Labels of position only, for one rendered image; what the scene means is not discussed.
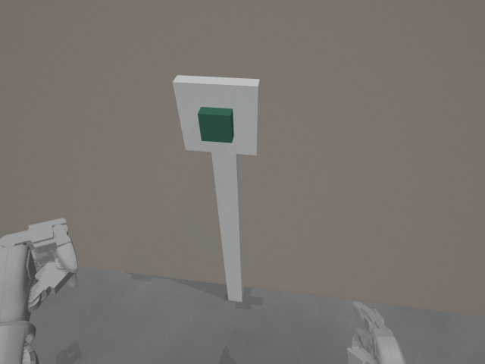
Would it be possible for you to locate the panel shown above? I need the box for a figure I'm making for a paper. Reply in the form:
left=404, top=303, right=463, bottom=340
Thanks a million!
left=173, top=75, right=260, bottom=302

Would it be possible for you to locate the button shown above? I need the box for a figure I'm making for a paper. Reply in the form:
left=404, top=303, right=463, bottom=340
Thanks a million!
left=198, top=107, right=234, bottom=143

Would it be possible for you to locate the left robot forearm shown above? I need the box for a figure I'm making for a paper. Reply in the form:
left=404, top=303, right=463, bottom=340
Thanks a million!
left=0, top=321, right=39, bottom=364

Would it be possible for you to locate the left robot hand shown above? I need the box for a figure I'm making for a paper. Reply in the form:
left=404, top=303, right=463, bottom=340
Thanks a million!
left=0, top=218, right=78, bottom=323

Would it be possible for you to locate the right robot hand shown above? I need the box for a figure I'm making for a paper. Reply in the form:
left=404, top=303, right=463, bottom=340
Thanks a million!
left=347, top=301, right=406, bottom=364

